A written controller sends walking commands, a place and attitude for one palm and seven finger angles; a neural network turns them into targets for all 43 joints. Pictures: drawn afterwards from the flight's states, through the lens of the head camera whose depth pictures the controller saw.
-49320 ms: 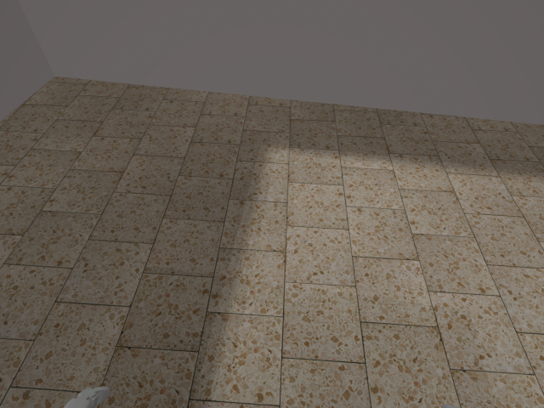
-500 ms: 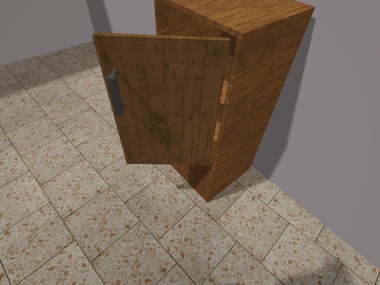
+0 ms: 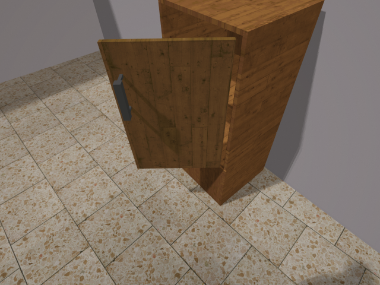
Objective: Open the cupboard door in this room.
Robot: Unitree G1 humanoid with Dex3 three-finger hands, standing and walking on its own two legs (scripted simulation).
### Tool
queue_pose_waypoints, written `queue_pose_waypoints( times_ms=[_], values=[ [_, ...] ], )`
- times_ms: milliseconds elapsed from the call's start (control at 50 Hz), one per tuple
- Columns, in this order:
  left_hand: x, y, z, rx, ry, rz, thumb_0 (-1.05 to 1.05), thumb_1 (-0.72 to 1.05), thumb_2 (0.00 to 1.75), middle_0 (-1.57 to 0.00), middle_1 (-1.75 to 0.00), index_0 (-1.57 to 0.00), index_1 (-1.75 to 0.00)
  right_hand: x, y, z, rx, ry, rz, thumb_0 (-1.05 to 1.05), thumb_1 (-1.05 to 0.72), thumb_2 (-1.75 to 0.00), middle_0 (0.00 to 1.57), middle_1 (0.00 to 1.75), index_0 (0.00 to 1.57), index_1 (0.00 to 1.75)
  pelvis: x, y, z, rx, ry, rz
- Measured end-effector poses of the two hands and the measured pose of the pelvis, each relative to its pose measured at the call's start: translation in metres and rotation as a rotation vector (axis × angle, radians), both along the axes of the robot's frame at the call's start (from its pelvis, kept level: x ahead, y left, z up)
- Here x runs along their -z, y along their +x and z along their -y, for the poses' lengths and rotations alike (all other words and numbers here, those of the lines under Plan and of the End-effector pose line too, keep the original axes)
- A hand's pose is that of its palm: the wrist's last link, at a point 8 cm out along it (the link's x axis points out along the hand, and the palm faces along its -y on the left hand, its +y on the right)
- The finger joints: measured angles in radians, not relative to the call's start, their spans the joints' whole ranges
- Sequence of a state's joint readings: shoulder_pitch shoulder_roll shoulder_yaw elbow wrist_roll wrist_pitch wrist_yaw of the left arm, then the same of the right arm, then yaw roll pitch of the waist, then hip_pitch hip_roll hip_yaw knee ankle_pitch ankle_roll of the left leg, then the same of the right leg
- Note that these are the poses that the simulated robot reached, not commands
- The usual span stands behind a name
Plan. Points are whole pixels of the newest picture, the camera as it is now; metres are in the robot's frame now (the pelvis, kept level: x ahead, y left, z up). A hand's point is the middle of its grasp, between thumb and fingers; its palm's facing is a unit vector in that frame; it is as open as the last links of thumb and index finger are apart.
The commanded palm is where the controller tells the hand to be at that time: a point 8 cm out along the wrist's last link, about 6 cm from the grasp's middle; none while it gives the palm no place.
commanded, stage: look again from close up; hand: left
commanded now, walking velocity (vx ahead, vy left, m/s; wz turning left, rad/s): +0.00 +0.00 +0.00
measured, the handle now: (124, 97) +0.65 +0.25 +0.03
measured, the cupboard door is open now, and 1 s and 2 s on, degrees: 50 50 50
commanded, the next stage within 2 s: shuffle to correct the standing spot in 0.22 s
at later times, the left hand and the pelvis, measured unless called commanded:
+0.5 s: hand out of the picture +0.02 +0.17 -0.18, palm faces +0.02 -0.98 -0.18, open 7.4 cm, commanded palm none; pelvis +0.02 -0.01 +0.00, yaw +0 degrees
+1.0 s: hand (127, 269) +0.20 +0.18 -0.16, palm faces +0.01 -0.98 -0.18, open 7.4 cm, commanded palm none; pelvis +0.11 +0.01 +0.01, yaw +1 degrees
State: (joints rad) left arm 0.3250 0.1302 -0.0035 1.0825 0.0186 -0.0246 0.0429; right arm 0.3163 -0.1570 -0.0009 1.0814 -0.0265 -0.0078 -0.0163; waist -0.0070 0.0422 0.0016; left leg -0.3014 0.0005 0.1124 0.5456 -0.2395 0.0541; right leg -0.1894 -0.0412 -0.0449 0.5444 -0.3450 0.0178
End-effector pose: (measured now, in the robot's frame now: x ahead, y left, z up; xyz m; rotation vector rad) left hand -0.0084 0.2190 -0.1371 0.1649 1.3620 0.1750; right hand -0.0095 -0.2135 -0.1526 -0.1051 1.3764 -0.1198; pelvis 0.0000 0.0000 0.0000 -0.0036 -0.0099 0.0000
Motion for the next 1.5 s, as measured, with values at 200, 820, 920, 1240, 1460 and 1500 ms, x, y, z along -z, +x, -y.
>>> queue_pose_waypoints(
  times_ms=[200, 820, 920, 1240, 1460, 1500],
  values=[
    [0.002, 0.027, 0.001, 0.034, -0.016, 0.030, 0.00, 0.91, 0.90, -0.20, -0.30, -0.20, -0.29, -0.014, 0.031, 0.019, -0.005, -0.053, 0.065, 0.01, -0.92, -0.90, 0.20, 0.30, 0.20, 0.30, -0.003, 0.009, 0.005, 0.018, 0.008, -0.002],
    [0.008, 0.081, -0.031, -0.014, -0.050, -0.059, 0.01, 0.91, 0.90, -0.20, -0.30, -0.20, -0.29, -0.025, 0.075, -0.018, -0.010, -0.063, -0.007, 0.00, -0.91, -0.90, 0.20, 0.30, 0.20, 0.30, -0.006, 0.084, -0.021, 0.006, -0.012, -0.010],
    [0.000, 0.150, -0.025, 0.013, -0.047, 0.066, 0.01, 0.91, 0.90, -0.20, -0.30, -0.20, -0.29, -0.026, 0.059, -0.030, 0.007, -0.022, -0.107, 0.00, -0.91, -0.90, 0.20, 0.30, 0.20, 0.30, -0.010, 0.100, -0.017, -0.003, -0.003, -0.010],
    [-0.004, 0.216, 0.011, 0.027, 0.013, 0.207, 0.00, 0.91, 0.90, -0.21, -0.30, -0.21, -0.29, 0.003, 0.132, 0.025, 0.023, -0.030, -0.047, 0.00, -0.91, -0.90, 0.20, 0.30, 0.20, 0.30, 0.005, 0.120, 0.017, -0.035, 0.032, 0.008],
    [0.003, 0.139, -0.033, -0.056, 0.030, 0.135, 0.00, 0.91, 0.90, -0.21, -0.30, -0.21, -0.30, -0.019, 0.161, 0.019, -0.075, -0.076, 0.129, 0.00, -0.91, -0.90, 0.19, 0.30, 0.20, 0.30, 0.003, 0.090, -0.002, -0.036, 0.023, -0.021],
    [0.007, 0.125, -0.040, -0.069, 0.021, 0.105, 0.00, 0.91, 0.90, -0.21, -0.30, -0.21, -0.29, -0.021, 0.147, 0.010, -0.069, -0.085, 0.127, -0.01, -0.91, -0.90, 0.19, 0.30, 0.20, 0.30, 0.004, 0.086, -0.008, -0.040, 0.015, -0.015]
  ],
)
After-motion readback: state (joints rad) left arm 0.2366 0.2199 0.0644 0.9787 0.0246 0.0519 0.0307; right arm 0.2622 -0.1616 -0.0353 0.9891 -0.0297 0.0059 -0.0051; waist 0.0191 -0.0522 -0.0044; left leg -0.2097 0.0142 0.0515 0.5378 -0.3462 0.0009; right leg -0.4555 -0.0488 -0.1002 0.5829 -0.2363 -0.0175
